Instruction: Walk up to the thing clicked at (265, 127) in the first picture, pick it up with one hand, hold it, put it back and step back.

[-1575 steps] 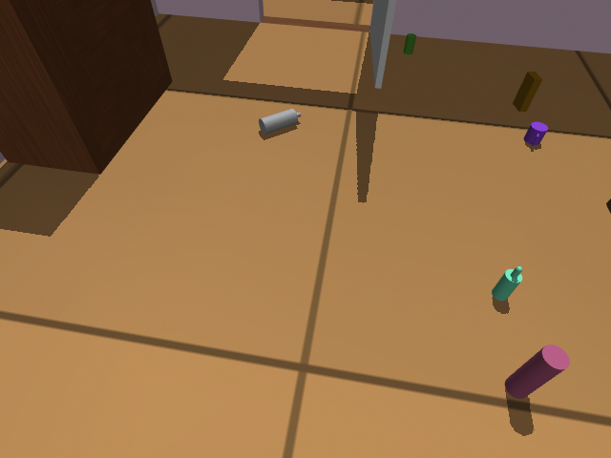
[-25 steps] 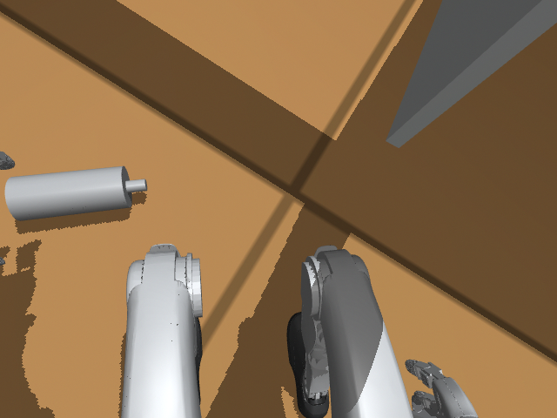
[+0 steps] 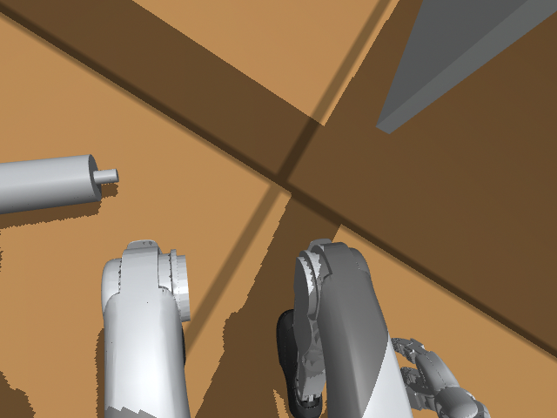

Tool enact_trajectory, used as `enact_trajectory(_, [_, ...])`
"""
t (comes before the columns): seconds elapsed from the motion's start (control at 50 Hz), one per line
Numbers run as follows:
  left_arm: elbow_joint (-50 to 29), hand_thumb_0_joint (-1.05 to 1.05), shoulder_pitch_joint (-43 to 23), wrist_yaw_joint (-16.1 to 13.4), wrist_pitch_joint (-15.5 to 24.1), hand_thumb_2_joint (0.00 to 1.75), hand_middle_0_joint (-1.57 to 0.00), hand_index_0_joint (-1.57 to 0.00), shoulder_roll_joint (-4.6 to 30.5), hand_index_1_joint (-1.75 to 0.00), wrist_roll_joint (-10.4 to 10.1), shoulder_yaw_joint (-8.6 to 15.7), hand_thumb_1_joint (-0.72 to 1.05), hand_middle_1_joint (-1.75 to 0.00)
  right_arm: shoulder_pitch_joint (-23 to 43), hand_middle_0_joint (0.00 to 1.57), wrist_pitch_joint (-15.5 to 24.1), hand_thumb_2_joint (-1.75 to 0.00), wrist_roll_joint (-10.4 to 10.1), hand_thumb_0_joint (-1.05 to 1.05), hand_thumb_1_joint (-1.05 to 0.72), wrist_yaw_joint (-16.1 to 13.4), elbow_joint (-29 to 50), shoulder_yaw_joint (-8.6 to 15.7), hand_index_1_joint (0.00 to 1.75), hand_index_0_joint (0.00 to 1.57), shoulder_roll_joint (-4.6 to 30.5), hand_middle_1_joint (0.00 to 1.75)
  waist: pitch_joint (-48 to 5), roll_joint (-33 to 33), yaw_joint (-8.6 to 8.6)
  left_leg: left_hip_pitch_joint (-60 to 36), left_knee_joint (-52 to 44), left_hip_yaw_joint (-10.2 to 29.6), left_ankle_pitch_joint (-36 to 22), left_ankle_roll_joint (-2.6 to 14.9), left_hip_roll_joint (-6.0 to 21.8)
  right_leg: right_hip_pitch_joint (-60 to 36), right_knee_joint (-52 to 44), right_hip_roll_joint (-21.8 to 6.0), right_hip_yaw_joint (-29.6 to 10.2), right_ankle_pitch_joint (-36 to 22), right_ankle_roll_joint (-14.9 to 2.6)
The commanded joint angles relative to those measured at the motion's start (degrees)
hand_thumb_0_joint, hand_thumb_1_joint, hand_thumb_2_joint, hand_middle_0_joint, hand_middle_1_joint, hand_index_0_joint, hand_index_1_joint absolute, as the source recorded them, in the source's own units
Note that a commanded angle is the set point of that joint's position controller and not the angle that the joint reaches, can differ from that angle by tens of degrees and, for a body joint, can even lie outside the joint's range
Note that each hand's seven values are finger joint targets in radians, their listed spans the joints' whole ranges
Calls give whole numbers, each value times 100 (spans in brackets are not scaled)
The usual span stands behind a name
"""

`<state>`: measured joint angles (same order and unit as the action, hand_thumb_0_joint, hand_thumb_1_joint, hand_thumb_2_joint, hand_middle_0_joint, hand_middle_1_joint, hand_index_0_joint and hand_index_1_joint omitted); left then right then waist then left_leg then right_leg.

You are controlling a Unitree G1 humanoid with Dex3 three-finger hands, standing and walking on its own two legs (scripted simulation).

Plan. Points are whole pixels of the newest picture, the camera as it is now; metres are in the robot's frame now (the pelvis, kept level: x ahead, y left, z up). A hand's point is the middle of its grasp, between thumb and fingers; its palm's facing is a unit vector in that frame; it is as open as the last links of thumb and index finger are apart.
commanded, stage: rise first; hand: left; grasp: from above
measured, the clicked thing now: (44, 183) +0.43 +0.37 -0.29
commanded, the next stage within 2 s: approach in 0.38 s
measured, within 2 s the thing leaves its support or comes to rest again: neither
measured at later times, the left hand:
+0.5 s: hand out of the picture +0.38 +0.41 -0.17, palm faces -0.40 -0.16 -0.90, open 14.2 cm
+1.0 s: hand (10, 155) +0.43 +0.36 -0.16, palm faces -0.36 -0.10 -0.93, open 14.0 cm
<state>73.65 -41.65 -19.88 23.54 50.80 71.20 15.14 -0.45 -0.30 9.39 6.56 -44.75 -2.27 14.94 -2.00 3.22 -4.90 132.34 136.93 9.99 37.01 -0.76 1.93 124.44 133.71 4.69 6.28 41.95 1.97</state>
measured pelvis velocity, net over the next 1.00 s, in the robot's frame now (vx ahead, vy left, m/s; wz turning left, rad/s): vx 0.00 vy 0.00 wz -0.03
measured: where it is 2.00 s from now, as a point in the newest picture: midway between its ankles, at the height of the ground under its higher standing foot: (236, 387)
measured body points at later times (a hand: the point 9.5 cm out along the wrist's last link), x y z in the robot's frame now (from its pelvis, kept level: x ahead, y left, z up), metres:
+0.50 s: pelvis +0.00 +0.00 -0.01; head +0.23 +0.09 +0.36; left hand +0.39 +0.42 -0.12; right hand +0.12 -0.27 -0.13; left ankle +0.08 +0.13 -0.30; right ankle +0.09 -0.12 -0.30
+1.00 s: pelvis +0.00 +0.00 -0.01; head +0.23 +0.08 +0.37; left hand +0.45 +0.37 -0.11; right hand +0.09 -0.27 -0.11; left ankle +0.08 +0.13 -0.30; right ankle +0.09 -0.12 -0.30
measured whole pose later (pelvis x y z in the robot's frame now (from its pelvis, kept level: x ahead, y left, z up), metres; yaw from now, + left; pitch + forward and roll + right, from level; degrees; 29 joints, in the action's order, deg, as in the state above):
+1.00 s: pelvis +0.00 +0.00 -0.01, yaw -2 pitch +32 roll -10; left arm 78.2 -48.7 -22.9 12.4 48.9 70.6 12.1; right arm -4.3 1.1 8.2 6.7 -42.6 -5.3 14.5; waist -1.8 2.1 -11.6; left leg 133.9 138.7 11.1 37.5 -0.8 2.7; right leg 126.4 134.5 5.8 7.1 41.2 2.2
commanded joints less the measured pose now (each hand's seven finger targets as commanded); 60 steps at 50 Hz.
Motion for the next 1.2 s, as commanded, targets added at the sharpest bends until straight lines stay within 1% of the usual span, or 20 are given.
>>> enact_trajectory(0.0, [-841,0,-1247,-227,-36,103,-6,-5,2068,-102,-188,417,-58,-102,-953,20,-18,-90,58,0,-90,-74,93,422,30,20,1426,30,-3835,-1753,154,-3538,-1318,-516,-786,210,6,-1081,-1387,73,354,-1033,-376])
enact_trajectory(0.3, [-681,0,-1144,-203,65,103,-6,-5,2192,-103,-213,476,-58,-102,-992,20,-109,-90,130,0,-90,-9,119,262,30,20,1479,30,-3683,-1818,40,-3336,-1078,-474,-1042,225,18,-1171,-1198,125,405,-1278,-364])
enact_trajectory(0.4, [-563,0,-1171,-274,84,102,-6,-6,2339,-103,-208,560,-57,-103,-984,20,-105,-90,145,0,-90,-6,122,229,30,20,1481,30,-3683,-1734,47,-3111,-988,-522,-847,237,12,-1236,-1255,156,379,-1162,-365])
enact_trajectory(0.44, [-549,0,-1245,-271,81,101,-6,-6,2309,-103,-192,506,-55,-103,-988,20,-103,-90,148,0,-90,-7,113,201,30,20,1479,30,-3632,-1735,-11,-3061,-972,-513,-790,241,5,-1211,-1241,161,394,-1120,-366])
enact_trajectory(0.46, [-555,0,-1335,-278,84,108,-7,-3,2338,-103,-172,494,-61,-99,-999,20,-96,-90,167,0,-90,-1,117,186,30,20,1490,30,-3575,-1819,-57,-3028,-988,-504,-733,231,1,-1199,-1201,151,405,-1092,-375])
enact_trajectory(0.48, [-437,0,-1265,-287,70,100,-6,-8,2302,-105,-160,491,-53,-107,-1003,20,-93,-89,169,0,-89,1,113,189,30,20,1492,30,-3520,-1786,-48,-3031,-1003,-484,-718,225,12,-1155,-1189,148,424,-1073,-380])
enact_trajectory(0.54, [-368,0,-1529,-282,115,95,-6,-8,1970,-105,-129,170,-51,-108,-1039,20,-63,-89,163,0,-89,5,79,163,30,20,1495,30,-3324,-1765,-270,-3009,-984,-425,-602,220,26,-988,-1187,158,480,-996,-378])
enact_trajectory(0.58, [-383,0,-1735,-334,125,95,-6,-8,1922,-106,-70,75,-50,-108,-1128,20,-36,-89,154,0,-89,0,43,157,30,20,1520,30,-3360,-1780,-378,-3048,-947,-397,-656,214,34,-968,-1194,166,490,-1070,-373])
enact_trajectory(0.66, [-295,0,-2077,-592,72,93,-6,-9,1650,-107,43,-181,-49,-110,-1155,20,45,-89,140,0,-90,1,51,158,30,20,1545,30,-3404,-2066,-495,-3341,-1020,-306,-629,149,79,-705,-1077,150,583,-1065,-390])
enact_trajectory(0.68, [-334,0,-2179,-667,27,95,-6,-9,1699,-106,107,-174,-50,-109,-1189,20,60,-89,144,0,-90,-5,51,140,30,20,1545,30,-3513,-2125,-505,-3339,-1012,-343,-646,145,66,-758,-1107,172,571,-1106,-398])
enact_trajectory(0.74, [-547,0,-2130,-943,-265,96,-6,-8,1997,-106,130,153,-52,-108,-1203,20,123,-90,130,0,-90,-26,141,175,30,20,1557,30,-3908,-2390,-350,-3561,-1014,-436,-948,126,83,-959,-1068,153,519,-1407,-383])
enact_trajectory(0.78, [-604,0,-2027,-1000,-578,97,-6,-8,1923,-105,91,171,-53,-107,-1231,20,140,-90,81,0,-90,-23,207,199,30,20,1512,30,-3984,-2575,-273,-3631,-1091,-517,-1065,126,84,-1032,-1071,126,460,-1509,-395])
enact_trajectory(0.84, [-568,0,-2121,-869,-977,98,-6,-7,1963,-104,-20,170,-55,-105,-1231,20,148,-90,-3,0,-91,-46,280,200,30,20,1460,30,-3965,-2568,-278,-3445,-1155,-580,-967,155,84,-1092,-1176,107,388,-1516,-401])
enact_trajectory(0.88, [-423,0,-2043,-705,-1178,98,-6,-7,1936,-104,-49,92,-55,-105,-1276,20,135,-90,-50,0,-90,-59,288,169,30,20,1412,30,-3953,-2241,-279,-3167,-1119,-620,-852,234,55,-1285,-1356,137,332,-1501,-372])
enact_trajectory(0.92, [-127,0,-1832,-481,-1283,97,-7,-8,1752,-104,-153,-90,-54,-105,-1327,20,151,-90,-111,0,-91,-51,284,143,30,20,1362,30,-3602,-1956,-313,-2882,-1199,-602,-649,277,24,-1328,-1423,122,317,-1322,-373])
enact_trajectory(0.96, [-25,0,-1638,-225,-1308,97,-6,-7,1771,-104,-263,-156,-54,-106,-1325,20,154,-90,-177,0,-90,-59,323,135,30,20,1416,30,-3441,-1677,-339,-2763,-1243,-527,-530,303,17,-1379,-1463,132,348,-1213,-362])
enact_trajectory(1.04, [114,0,-1321,135,-1037,95,-7,-9,1853,-104,-526,-157,-52,-107,-1216,20,137,-89,-217,0,-90,-25,436,17,30,20,1407,30,-3177,-1133,-334,-2321,-1117,-504,-495,353,-21,-1694,-1476,154,322,-1149,-325])
enact_trajectory(1.08, [94,0,-1397,226,-740,95,-7,-9,1957,-104,-574,-136,-52,-107,-1247,20,119,-89,-154,0,-90,-14,423,-64,30,20,1468,30,-3091,-1071,-440,-2215,-988,-500,-602,363,-25,-1803,-1456,161,329,-1248,-300])
enact_trajectory(1.1, [198,0,-1270,232,-584,94,-7,-9,2050,-105,-573,-71,-51,-108,-1221,20,99,-89,-137,0,-90,-10,410,-90,30,20,1510,30,-3102,-993,-410,-2230,-967,-464,-657,355,-15,-1819,-1433,177,358,-1281,-298])
enact_trajectory(1.18, [239,0,-1574,-2,77,95,-7,-9,2335,-105,-414,114,-52,-107,-1193,20,66,-89,58,0,-90,14,329,-265,30,20,1562,30,-3014,-1298,-531,-2478,-842,-397,-733,287,20,-1760,-1353,212,444,-1249,-302])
